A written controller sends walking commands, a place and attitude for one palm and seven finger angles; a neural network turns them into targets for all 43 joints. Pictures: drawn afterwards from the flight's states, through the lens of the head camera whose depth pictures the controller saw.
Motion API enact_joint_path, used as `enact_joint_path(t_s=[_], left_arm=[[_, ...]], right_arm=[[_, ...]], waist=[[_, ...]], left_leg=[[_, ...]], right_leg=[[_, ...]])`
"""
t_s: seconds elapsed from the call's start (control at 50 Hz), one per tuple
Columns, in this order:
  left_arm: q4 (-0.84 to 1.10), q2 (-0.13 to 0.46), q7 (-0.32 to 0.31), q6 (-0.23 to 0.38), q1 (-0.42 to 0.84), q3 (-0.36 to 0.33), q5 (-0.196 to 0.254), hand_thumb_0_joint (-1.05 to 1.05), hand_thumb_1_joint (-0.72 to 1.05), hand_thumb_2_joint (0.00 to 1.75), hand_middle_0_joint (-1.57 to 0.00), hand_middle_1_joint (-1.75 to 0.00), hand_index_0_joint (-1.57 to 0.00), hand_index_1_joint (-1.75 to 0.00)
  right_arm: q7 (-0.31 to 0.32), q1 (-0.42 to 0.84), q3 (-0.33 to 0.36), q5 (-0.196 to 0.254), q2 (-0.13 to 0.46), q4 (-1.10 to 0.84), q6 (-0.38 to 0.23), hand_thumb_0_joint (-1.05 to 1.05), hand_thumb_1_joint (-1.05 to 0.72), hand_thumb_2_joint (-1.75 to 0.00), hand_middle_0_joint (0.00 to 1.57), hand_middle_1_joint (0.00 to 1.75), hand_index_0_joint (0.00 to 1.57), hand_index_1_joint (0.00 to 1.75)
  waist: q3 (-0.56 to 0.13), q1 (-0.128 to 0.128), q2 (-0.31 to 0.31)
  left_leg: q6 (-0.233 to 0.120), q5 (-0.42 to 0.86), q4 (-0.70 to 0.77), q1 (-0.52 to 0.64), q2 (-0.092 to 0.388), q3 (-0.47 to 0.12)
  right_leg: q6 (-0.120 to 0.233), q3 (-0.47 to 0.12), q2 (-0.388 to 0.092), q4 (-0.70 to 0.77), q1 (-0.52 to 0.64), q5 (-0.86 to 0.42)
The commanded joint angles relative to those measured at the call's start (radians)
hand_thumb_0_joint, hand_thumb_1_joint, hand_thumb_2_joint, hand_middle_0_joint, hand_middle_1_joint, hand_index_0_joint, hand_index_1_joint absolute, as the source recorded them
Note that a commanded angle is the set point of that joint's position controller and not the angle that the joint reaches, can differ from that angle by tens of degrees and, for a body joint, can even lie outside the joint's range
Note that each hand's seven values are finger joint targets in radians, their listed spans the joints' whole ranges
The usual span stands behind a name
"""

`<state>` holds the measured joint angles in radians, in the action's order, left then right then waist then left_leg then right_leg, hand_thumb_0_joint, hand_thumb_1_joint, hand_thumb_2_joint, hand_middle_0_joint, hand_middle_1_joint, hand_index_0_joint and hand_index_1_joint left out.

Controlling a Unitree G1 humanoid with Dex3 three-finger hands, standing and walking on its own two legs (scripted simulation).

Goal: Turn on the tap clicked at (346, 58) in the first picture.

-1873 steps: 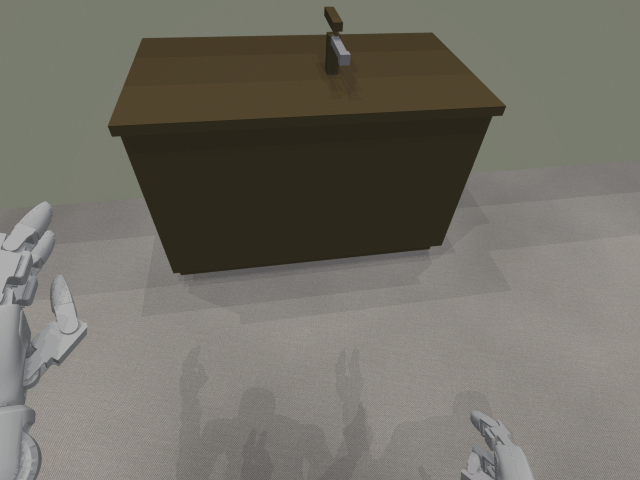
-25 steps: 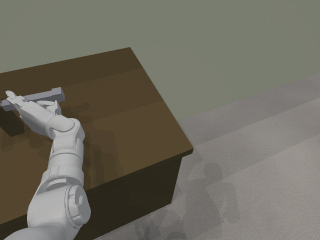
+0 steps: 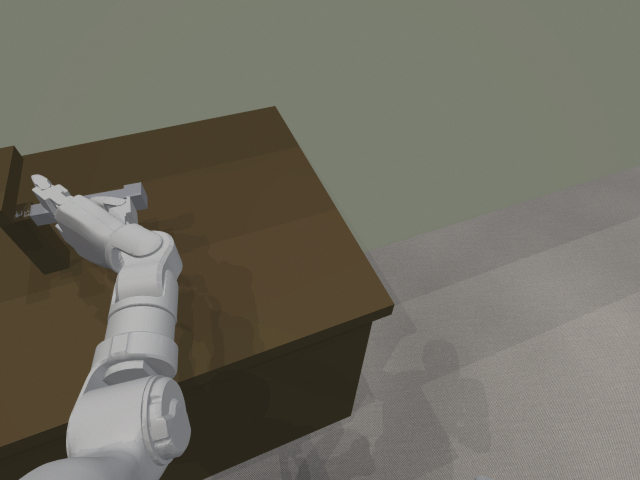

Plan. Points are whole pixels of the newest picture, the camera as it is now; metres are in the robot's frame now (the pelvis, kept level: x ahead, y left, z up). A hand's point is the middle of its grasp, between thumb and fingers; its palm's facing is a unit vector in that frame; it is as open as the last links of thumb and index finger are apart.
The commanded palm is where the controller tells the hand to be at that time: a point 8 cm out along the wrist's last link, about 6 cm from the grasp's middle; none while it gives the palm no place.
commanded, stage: lift the hand up off the lever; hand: left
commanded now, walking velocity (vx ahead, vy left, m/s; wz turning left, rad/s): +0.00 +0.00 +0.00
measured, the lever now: (135, 196) +0.49 +0.28 +0.08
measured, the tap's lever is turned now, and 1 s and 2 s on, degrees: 85 85 85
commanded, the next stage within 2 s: draw the hand back beside the body in 1.02 s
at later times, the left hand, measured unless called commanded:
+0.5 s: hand (115, 198) +0.42 +0.26 +0.14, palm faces +0.86 -0.50 -0.07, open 7.8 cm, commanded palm +0.37 +0.27 +0.15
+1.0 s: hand (110, 195) +0.41 +0.25 +0.16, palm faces +0.84 -0.54 -0.05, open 7.8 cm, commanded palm +0.36 +0.26 +0.16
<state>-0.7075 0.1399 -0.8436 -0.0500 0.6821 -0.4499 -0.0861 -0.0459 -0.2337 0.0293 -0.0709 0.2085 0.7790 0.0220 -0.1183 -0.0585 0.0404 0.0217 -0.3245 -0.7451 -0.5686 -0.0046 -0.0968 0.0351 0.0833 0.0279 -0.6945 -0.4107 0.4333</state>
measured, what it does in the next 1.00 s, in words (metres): stands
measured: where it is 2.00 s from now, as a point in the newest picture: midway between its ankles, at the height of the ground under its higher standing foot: outside the picture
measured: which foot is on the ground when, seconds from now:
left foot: down 0.00-1.00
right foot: down 0.00-1.00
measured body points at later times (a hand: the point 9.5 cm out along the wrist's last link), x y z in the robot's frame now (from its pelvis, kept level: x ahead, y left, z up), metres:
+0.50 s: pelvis -0.01 -0.01 +0.01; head +0.01 -0.01 +0.46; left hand +0.37 +0.28 +0.15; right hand +0.09 -0.26 -0.12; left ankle +0.03 +0.13 -0.71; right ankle -0.05 -0.10 -0.71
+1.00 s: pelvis +0.00 +0.00 +0.01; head +0.00 -0.01 +0.46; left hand +0.36 +0.28 +0.17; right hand +0.13 -0.24 -0.11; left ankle +0.03 +0.13 -0.71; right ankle -0.05 -0.10 -0.71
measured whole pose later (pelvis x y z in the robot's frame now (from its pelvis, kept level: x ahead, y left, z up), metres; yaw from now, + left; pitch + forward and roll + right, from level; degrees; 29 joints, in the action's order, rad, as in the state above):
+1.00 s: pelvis +0.00 +0.00 +0.01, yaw +0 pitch +4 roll -1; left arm -0.53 0.12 -0.80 -0.19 0.60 -0.39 -0.03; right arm -0.02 -0.20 0.02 -0.03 0.21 0.77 0.02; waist -0.10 -0.02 0.04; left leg 0.02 -0.28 -0.63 -0.42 -0.01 -0.08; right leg 0.03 0.06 0.02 -0.59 -0.28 0.39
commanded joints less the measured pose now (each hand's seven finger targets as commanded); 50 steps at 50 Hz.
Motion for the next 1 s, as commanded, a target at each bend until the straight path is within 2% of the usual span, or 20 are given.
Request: enact_joint_path(t_s=[0.0, 0.02, 0.06, 0.12, 0.2, 0.24, 0.34, 0.42, 0.44, 0.52, 0.58, 0.6, 0.62, 0.68, 0.7, 0.8, 0.82, 0.9, 0.92, 0.98], left_arm=[[0.205, 0.192, 0.006, 0.046, 0.464, 0.065, -0.039, 0.0, 0.9, 0.9, -0.15, -0.15, -0.15, -0.15], [0.177, 0.232, 0.005, 0.04, 0.44, 0.029, -0.042, 0.0, 0.9, 0.9, -0.15, -0.15, -0.15, -0.15], [0.193, 0.211, 0.009, 0.038, 0.445, 0.044, -0.033, 0.0, 0.9, 0.9, -0.15, -0.15, -0.15, -0.15], [0.185, 0.248, 0.012, 0.028, 0.408, 0.014, -0.031, 0.0, 0.9, 0.9, -0.15, -0.15, -0.15, -0.15], [0.221, 0.214, 0.018, 0.025, 0.432, 0.051, -0.022, 0.0, 0.9, 0.9, -0.15, -0.15, -0.15, -0.15], [0.22, 0.222, 0.021, 0.025, 0.463, 0.052, -0.023, 0.0, 0.9, 0.9, -0.15, -0.15, -0.15, -0.15], [0.259, 0.266, 0.024, 0.029, 0.468, 0.028, -0.026, 0.0, 0.9, 0.9, -0.15, -0.15, -0.15, -0.15], [0.237, 0.283, 0.034, 0.007, 0.44, 0.014, -0.024, 0.0, 0.9, 0.9, -0.15, -0.15, -0.15, -0.15], [0.241, 0.252, 0.039, 0.003, 0.449, 0.042, -0.015, 0.0, 0.9, 0.9, -0.15, -0.15, -0.15, -0.15], [0.265, 0.261, 0.044, -0.007, 0.429, 0.031, -0.009, 0.0, 0.9, 0.9, -0.15, -0.15, -0.15, -0.15], [0.274, 0.215, 0.045, -0.015, 0.442, 0.07, -0.003, 0.0, 0.9, 0.9, -0.15, -0.15, -0.15, -0.15], [0.269, 0.203, 0.044, -0.021, 0.432, 0.072, 0.002, 0.0, 0.9, 0.9, -0.15, -0.15, -0.15, -0.15], [0.284, 0.242, 0.043, -0.021, 0.437, 0.045, 0.0, 0.0, 0.9, 0.9, -0.15, -0.15, -0.15, -0.15], [0.345, 0.2, 0.039, -0.025, 0.423, 0.07, 0.005, 0.0, 0.9, 0.9, -0.15, -0.15, -0.15, -0.15], [0.336, 0.217, 0.037, -0.034, 0.392, 0.052, 0.005, 0.0, 0.9, 0.9, -0.15, -0.15, -0.15, -0.15], [0.39, 0.187, 0.04, -0.059, 0.396, 0.079, 0.011, 0.0, 0.9, 0.9, -0.15, -0.15, -0.15, -0.15], [0.39, 0.208, 0.041, -0.063, 0.382, 0.065, 0.006, 0.0, 0.9, 0.9, -0.15, -0.15, -0.15, -0.15], [0.397, 0.151, 0.042, -0.081, 0.335, 0.098, 0.017, 0.0, 0.9, 0.9, -0.15, -0.15, -0.15, -0.15], [0.386, 0.197, 0.044, -0.085, 0.329, 0.063, 0.015, 0.0, 0.9, 0.9, -0.15, -0.15, -0.15, -0.15], [0.396, 0.135, 0.045, -0.093, 0.384, 0.121, 0.019, 0.0, 0.9, 0.9, -0.15, -0.15, -0.15, -0.15]], right_arm=[[0.014, 0.015, 0.039, 0.003, 0.147, -0.111, -0.034, 0.0, -0.9, -0.9, 0.2, 0.3, 0.2, 0.3], [0.017, 0.009, 0.041, 0.002, 0.152, -0.105, -0.03, 0.0, -0.9, -0.9, 0.2, 0.3, 0.2, 0.3], [0.016, 0.015, 0.038, 0.007, 0.147, -0.117, -0.029, 0.0, -0.9, -0.9, 0.2, 0.3, 0.2, 0.3], [0.021, 0.016, 0.039, 0.01, 0.151, -0.117, -0.021, 0.0, -0.9, -0.9, 0.2, 0.3, 0.2, 0.3], [0.024, 0.034, 0.037, 0.015, 0.149, -0.127, -0.026, 0.0, -0.9, -0.9, 0.2, 0.3, 0.2, 0.3], [0.028, 0.04, 0.035, 0.017, 0.149, -0.12, -0.029, 0.0, -0.9, -0.9, 0.2, 0.3, 0.2, 0.3], [0.037, 0.04, 0.037, 0.017, 0.148, -0.119, -0.034, 0.0, -0.9, -0.9, 0.2, 0.3, 0.2, 0.3], [0.043, 0.035, 0.039, 0.017, 0.154, -0.114, -0.032, 0.0, -0.9, -0.9, 0.2, 0.3, 0.2, 0.3], [0.042, 0.041, 0.034, 0.021, 0.15, -0.121, -0.033, 0.0, -0.9, -0.9, 0.2, 0.3, 0.2, 0.3], [0.043, 0.044, 0.037, 0.024, 0.153, -0.12, -0.034, 0.0, -0.9, -0.9, 0.2, 0.3, 0.2, 0.3], [0.04, 0.054, 0.034, 0.026, 0.149, -0.122, -0.042, 0.0, -0.9, -0.9, 0.2, 0.3, 0.2, 0.3], [0.04, 0.054, 0.034, 0.025, 0.149, -0.122, -0.045, 0.0, -0.9, -0.9, 0.2, 0.3, 0.2, 0.3], [0.043, 0.058, 0.037, 0.026, 0.154, -0.117, -0.042, 0.0, -0.9, -0.9, 0.2, 0.3, 0.2, 0.3], [0.037, 0.064, 0.036, 0.025, 0.143, -0.13, -0.048, 0.0, -0.9, -0.9, 0.2, 0.3, 0.2, 0.3], [0.038, 0.066, 0.039, 0.026, 0.144, -0.13, -0.045, 0.0, -0.9, -0.9, 0.2, 0.3, 0.2, 0.3], [0.038, 0.092, 0.034, 0.03, 0.138, -0.137, -0.047, 0.0, -0.9, -0.9, 0.2, 0.3, 0.2, 0.3], [0.039, 0.094, 0.036, 0.029, 0.141, -0.131, -0.044, 0.0, -0.9, -0.9, 0.2, 0.3, 0.2, 0.3], [0.036, 0.108, 0.032, 0.031, 0.133, -0.14, -0.051, 0.0, -0.9, -0.9, 0.2, 0.3, 0.2, 0.3], [0.04, 0.104, 0.034, 0.033, 0.139, -0.13, -0.044, 0.0, -0.9, -0.9, 0.2, 0.3, 0.2, 0.3], [0.04, 0.126, 0.026, 0.037, 0.131, -0.132, -0.052, 0.0, -0.9, -0.9, 0.2, 0.3, 0.2, 0.3]], waist=[[-0.293, -0.014, -0.012], [-0.277, -0.006, -0.018], [-0.288, -0.004, -0.017], [-0.275, 0.009, -0.026], [-0.262, -0.004, -0.041], [-0.235, -0.006, -0.023], [-0.275, 0.004, 0.003], [-0.267, 0.006, -0.014], [-0.264, 0.003, -0.006], [-0.264, 0.013, 0.001], [-0.247, 0.003, -0.01], [-0.243, 0.008, -0.029], [-0.253, 0.011, -0.018], [-0.295, 0.025, -0.001], [-0.296, 0.031, -0.017], [-0.269, 0.035, -0.008], [-0.264, 0.043, 0.007], [-0.256, 0.042, -0.03], [-0.246, 0.048, -0.03], [-0.206, 0.033, -0.031]], left_leg=[[-0.046, 0.32, 0.055, 0.256, -0.012, 0.051], [-0.044, 0.305, 0.066, 0.242, -0.013, 0.044], [-0.049, 0.306, 0.065, 0.247, -0.015, 0.054], [-0.049, 0.297, 0.075, 0.23, -0.018, 0.055], [-0.056, 0.282, 0.077, 0.233, -0.018, 0.064], [-0.057, 0.258, 0.089, 0.234, -0.017, 0.062], [-0.056, 0.279, 0.09, 0.255, -0.019, 0.065], [-0.056, 0.287, 0.096, 0.256, -0.019, 0.063], [-0.055, 0.28, 0.101, 0.255, -0.02, 0.066], [-0.054, 0.302, 0.108, 0.279, -0.018, 0.061], [-0.054, 0.295, 0.113, 0.291, -0.016, 0.062], [-0.055, 0.299, 0.114, 0.289, -0.017, 0.064], [-0.053, 0.3, 0.119, 0.298, -0.017, 0.06], [-0.048, 0.366, 0.117, 0.336, -0.015, 0.064], [-0.046, 0.375, 0.118, 0.333, -0.013, 0.065], [-0.042, 0.379, 0.135, 0.349, -0.009, 0.065], [-0.036, 0.379, 0.144, 0.353, -0.009, 0.057], [-0.039, 0.397, 0.142, 0.356, -0.01, 0.069], [-0.035, 0.395, 0.152, 0.358, -0.008, 0.06], [-0.038, 0.351, 0.161, 0.35, -0.008, 0.061]], right_leg=[[-0.014, -0.001, -0.008, 0.109, 0.041, -0.419], [-0.012, 0.002, -0.007, 0.114, 0.047, -0.401], [-0.015, -0.003, -0.011, 0.118, 0.06, -0.42], [-0.016, -0.007, -0.013, 0.126, 0.085, -0.429], [-0.024, -0.014, -0.018, 0.139, 0.083, -0.434], [-0.023, -0.016, -0.019, 0.15, 0.068, -0.393], [-0.021, -0.02, -0.021, 0.145, 0.093, -0.417], [-0.021, -0.016, -0.018, 0.148, 0.104, -0.428], [-0.023, -0.018, -0.021, 0.152, 0.102, -0.423], [-0.017, -0.013, -0.016, 0.155, 0.11, -0.427], [-0.017, -0.011, -0.015, 0.164, 0.095, -0.409], [-0.02, -0.011, -0.014, 0.166, 0.1, -0.422], [-0.017, -0.011, -0.014, 0.167, 0.107, -0.411], [-0.013, -0.006, -0.012, 0.154, 0.129, -0.465], [-0.013, -0.004, -0.011, 0.153, 0.14, -0.471], [-0.01, 0.0, -0.011, 0.167, 0.142, -0.458], [-0.006, 0.003, -0.008, 0.166, 0.139, -0.44], [-0.012, 0.004, -0.011, 0.173, 0.152, -0.474], [-0.008, 0.005, -0.011, 0.175, 0.155, -0.46], [-0.01, 0.003, -0.013, 0.191, 0.128, -0.416]])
